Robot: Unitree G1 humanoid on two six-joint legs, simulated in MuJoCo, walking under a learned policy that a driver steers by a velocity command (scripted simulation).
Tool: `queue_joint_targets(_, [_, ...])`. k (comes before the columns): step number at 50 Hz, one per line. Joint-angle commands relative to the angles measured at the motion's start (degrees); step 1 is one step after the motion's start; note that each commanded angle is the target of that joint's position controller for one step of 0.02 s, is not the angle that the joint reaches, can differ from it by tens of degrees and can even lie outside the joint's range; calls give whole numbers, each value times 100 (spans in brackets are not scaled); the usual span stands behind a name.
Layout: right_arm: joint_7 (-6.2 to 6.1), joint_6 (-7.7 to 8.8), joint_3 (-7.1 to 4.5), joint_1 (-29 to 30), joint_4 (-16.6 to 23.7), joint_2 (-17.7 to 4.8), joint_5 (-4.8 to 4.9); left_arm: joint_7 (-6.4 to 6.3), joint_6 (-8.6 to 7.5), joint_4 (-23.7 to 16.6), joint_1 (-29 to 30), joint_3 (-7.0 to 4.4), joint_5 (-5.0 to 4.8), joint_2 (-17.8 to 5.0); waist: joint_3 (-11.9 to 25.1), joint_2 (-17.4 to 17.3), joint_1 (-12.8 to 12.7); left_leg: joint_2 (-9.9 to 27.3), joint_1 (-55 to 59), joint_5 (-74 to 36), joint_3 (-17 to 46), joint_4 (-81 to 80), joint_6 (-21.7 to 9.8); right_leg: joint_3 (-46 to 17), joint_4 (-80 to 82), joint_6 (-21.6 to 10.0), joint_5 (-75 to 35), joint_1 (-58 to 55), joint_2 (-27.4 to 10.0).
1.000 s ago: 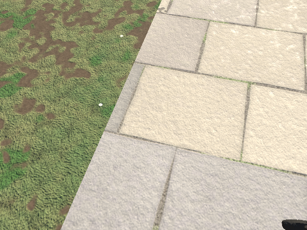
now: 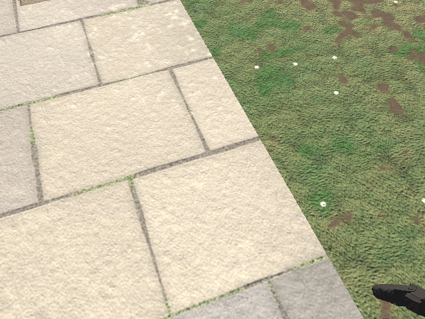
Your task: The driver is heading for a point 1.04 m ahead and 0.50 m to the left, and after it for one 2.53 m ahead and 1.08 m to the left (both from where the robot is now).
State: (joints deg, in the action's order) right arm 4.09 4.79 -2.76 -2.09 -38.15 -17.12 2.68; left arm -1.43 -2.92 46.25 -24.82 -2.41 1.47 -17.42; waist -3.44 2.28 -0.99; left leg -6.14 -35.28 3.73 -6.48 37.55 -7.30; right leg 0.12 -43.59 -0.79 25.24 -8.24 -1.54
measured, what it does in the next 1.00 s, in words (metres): walks ahead, turning left: right foot, then left foot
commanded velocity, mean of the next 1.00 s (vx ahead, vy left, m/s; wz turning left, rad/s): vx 0.98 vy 0.00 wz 0.88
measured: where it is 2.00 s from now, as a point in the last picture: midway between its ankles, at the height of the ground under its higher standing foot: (59, 134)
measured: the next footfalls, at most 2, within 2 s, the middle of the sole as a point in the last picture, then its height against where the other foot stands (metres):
right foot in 0.40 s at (257, 252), level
left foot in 0.86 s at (128, 194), level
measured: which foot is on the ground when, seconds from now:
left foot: down 0.00-0.42, up 0.44-0.84, down 0.86-1.00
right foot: up 0.00-0.38, down 0.40-0.84, up 0.86-1.00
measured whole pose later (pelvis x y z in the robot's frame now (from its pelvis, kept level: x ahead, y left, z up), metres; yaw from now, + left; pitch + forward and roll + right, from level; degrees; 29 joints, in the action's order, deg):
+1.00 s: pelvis +0.79 +0.26 +0.02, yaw +55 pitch -1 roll -1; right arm 2.6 2.8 -3.6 -17.9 -38.8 -18.3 0.6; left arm -0.3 -8.7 37.9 -10.6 -0.5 -0.9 -15.3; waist -5.0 0.4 0.9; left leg -9.4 -21.1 13.7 -0.9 36.4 -10.3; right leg -6.8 -76.2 -0.2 20.2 20.2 -1.4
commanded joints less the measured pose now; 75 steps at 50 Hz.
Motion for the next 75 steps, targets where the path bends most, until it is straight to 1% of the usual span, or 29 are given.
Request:
queue_joint_targets(1, [-149, -45, -389, -2442, -244, -980, -98, 200, -562, -940, 264, -3, -311, -680, 2366, -1557, 995, 1978, 6333, 4924, 6139, -2286, -1500, -1121, -4664, -63, -326, 5227, 473])
queue_joint_targets(2, [-193, 4, -374, -2355, -198, -958, -200, 230, -682, -1166, 941, 17, -449, -729, 1490, -994, 928, 1919, 5423, 4152, 5507, -2397, -1268, -1098, -4375, -183, -441, 5269, 255])
queue_joint_targets(4, [-184, 133, -311, -1784, -114, -801, -283, 160, -778, -1259, 1356, 60, -192, -559, 701, 194, 321, 1500, 3534, 2564, 4534, -2509, -1145, -1064, -3197, -289, -720, 4635, -103])
queue_joint_targets(10, [-412, 104, -211, -1626, -43, -630, -46, 133, -606, -1651, 2169, 143, 62, -335, -584, -193, 90, 689, 1035, 1275, 3156, -3080, -1135, -543, -717, 308, -1738, 4027, -186])
queue_joint_targets(13, [-490, 31, -284, -1957, -165, -780, 6, 198, -655, -1897, 2869, 178, -2, -81, -390, -347, 489, 456, 349, 1189, 2841, -2935, -675, -313, 763, 486, -3491, 2577, 237])
queue_joint_targets(17, [-540, -74, -308, -2277, -327, -687, 94, 138, -642, -2003, 3041, -60, -310, -499, -145, -657, 532, 682, 1893, 1021, 3373, -2090, -353, -764, 1672, 541, -3135, 2499, 241])
queue_joint_targets(20, [-444, -207, -271, -1969, -195, -647, -196, 49, -634, -1679, 809, -391, -409, -977, 1535, -815, -774, 568, 2093, -1158, 3017, 813, 135, -785, 1174, 57, -1828, 70, -182])
queue_joint_targets(21, [-425, -194, -71, -2270, -14, 61, -328, 6, -556, -1494, -310, -454, -303, -1296, 2558, 314, -833, 103, 745, 1160, 2414, 2871, 265, -2399, 1143, -385, -39, -1851, -1340])
queue_joint_targets(22, [-405, -93, 117, -2957, 283, 221, 146, 172, -537, -1263, -278, -499, -173, -1630, 3160, 3091, -281, 120, -892, 2685, 1894, 4483, 392, -5850, 2524, -1172, 2302, -2563, -2554])
queue_joint_targets(24, [-460, -169, -21, -1814, 161, -610, 85, 110, -415, -1414, 359, -330, -153, -636, 1323, 1069, -650, 769, -1514, 1703, 1465, 4760, 453, -4145, 2707, -743, 1696, -1125, -1930])
queue_joint_targets(26, [-400, -200, -67, -1059, 372, -526, -137, 100, -368, -1168, 570, -292, -1, -534, 464, -96, -444, 1179, -1152, 1377, 1377, 4224, 413, -2609, 2747, -663, -531, 236, -1546])
queue_joint_targets(29, [-298, -403, -17, -970, 560, -174, 42, 154, -415, -862, 853, -197, -147, -150, 64, 273, -67, 1565, -1037, 1481, 1303, 3886, 374, -1413, 3052, -620, -1370, 1021, -1356])
queue_joint_targets(37, [-8, -273, 67, 266, 920, -263, -97, 92, -441, -520, 757, -373, -135, -952, -698, -445, -159, 1292, -636, -833, 392, 1242, 307, 892, 3847, -346, -3102, 1218, -1056])
queue_joint_targets(40, [48, -231, -90, 229, 968, -621, -30, 60, -327, -422, 465, -447, -131, -1412, -208, 162, 134, 469, 518, -404, -381, 748, -5, 1268, 2877, -147, -7411, 510, -1075])
queue_joint_targets(42, [1, -334, -376, -1301, 653, -1128, 43, 32, -194, -550, 715, -509, -176, -1667, 651, 663, 1089, 110, 2302, 345, -438, 897, -306, 1248, 769, -195, -9330, 683, -1261])
queue_joint_targets(43, [-80, -425, -612, -2868, 202, -1514, 26, 26, -216, -734, 1078, -482, -217, -1582, 1239, 365, 1860, 195, 4499, 21, 62, 393, -616, 1167, -1144, -100, -8420, 1956, -1060])
queue_joint_targets(44, [-196, -499, -592, -3108, -97, -1627, 85, 71, -337, -761, 939, -194, -92, -579, 995, -1186, 1430, 817, 5575, 105, 1384, 323, -879, 953, -3641, 121, -695, 3732, -4])
queue_joint_targets(45, [-170, -338, -539, -2465, 368, -1946, -87, 131, -598, -1310, 257, 31, -207, -186, 2304, -2338, 474, 1937, 6795, 1973, 4963, -1007, -2211, -333, -5199, 185, 1012, 5523, 653])
queue_joint_targets(46, [-191, -241, -515, -2483, 490, -1471, -150, 156, -794, -1444, 1087, -57, -331, -902, 2309, -1136, 1008, 2117, 6501, 3585, 5884, -2187, -1928, -968, -4694, -38, 152, 5926, 326])
queue_joint_targets(48, [-171, -15, -429, -1946, 432, -1217, -225, 78, -831, -1468, 1542, -37, -338, -784, 748, 377, 373, 1850, 4322, 2930, 5225, -2505, -1438, -937, -3522, -91, -521, 5424, -66])
queue_joint_targets(52, [-301, 17, -266, -1362, 383, -729, -166, 91, -516, -1302, 1306, -87, -69, -702, -51, -8, -216, 1013, 2109, 1290, 3511, -2586, -1291, -878, -2053, 317, -758, 4334, -375])
queue_joint_targets(57, [-530, -95, -285, -1714, 32, -778, -92, 201, -540, -1839, 2795, 95, 16, -86, -385, -322, 453, 345, 799, 456, 2316, -2446, -691, -112, 776, 544, -3493, 3120, 127])
queue_joint_targets(62, [-612, -207, -207, -2573, -591, -523, -143, 340, -653, -1874, 3042, -62, -55, -322, -57, -777, 852, 818, 2726, -742, 2360, -1483, -274, -32, 1789, 141, -4326, 3223, 245])
queue_joint_targets(65, [-568, -239, -231, -1835, -416, -744, -359, 312, -636, -1209, 647, -289, -101, -745, 1219, -893, -556, 750, 2973, -3171, 1833, 1212, 291, 40, 1585, -292, -4592, 1187, 180])
queue_joint_targets(66, [-513, -227, -68, -2826, -423, -78, -474, 364, -620, -1064, 239, -262, 15, -1109, 2395, 1016, -40, 124, 1378, 934, 1549, 3817, 742, -1875, 753, -1253, -6648, -1065, -1261])
queue_joint_targets(67, [-378, -203, 56, -3852, -699, -142, -277, 478, -578, -873, 17, -305, -93, -1112, 3399, 1962, 73, -191, 36, 3230, 1596, 5166, 1025, -4471, 1492, -2211, -5767, -2409, -2185])
queue_joint_targets(69, [-395, -239, -97, -1878, -195, -923, -276, 414, -351, -1316, 974, -256, -224, -678, 2216, 11, -339, 355, -277, 2330, 1623, 4822, 978, -3695, 2015, -1577, -3447, -822, -1434])
queue_joint_targets(70, [-445, -237, -91, -1222, 60, -856, -347, 386, -290, -1376, 1296, -232, -208, -744, 1405, -437, -191, 382, -409, 2220, 1497, 4512, 984, -3376, 2188, -1485, -3635, 286, -1240])
queue_joint_targets(75, [-618, -261, 45, -1216, 166, -312, -420, 219, -93, -1260, 1450, -284, -142, -765, 1007, -4, 357, 441, 558, 2238, 1343, 2089, 1098, -2346, 2367, -1390, -5320, 2216, -503])
Keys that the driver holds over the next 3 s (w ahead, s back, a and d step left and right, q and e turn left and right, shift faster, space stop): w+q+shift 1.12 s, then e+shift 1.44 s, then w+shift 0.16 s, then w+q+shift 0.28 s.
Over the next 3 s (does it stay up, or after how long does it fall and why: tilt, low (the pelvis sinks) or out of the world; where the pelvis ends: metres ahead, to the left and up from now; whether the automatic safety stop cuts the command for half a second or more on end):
stays up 1.25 0.63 0.06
